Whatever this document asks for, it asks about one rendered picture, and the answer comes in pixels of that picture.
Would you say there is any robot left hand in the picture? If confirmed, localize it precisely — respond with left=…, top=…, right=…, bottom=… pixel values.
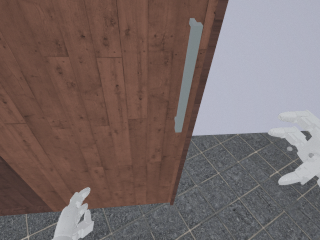
left=53, top=187, right=94, bottom=240

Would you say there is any handle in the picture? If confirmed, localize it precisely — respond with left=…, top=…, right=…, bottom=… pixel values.
left=174, top=18, right=203, bottom=133

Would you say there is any robot right hand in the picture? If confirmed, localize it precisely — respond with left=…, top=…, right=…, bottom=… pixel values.
left=268, top=109, right=320, bottom=185

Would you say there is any wardrobe door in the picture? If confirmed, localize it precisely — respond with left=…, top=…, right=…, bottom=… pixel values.
left=0, top=156, right=48, bottom=209
left=0, top=0, right=219, bottom=212

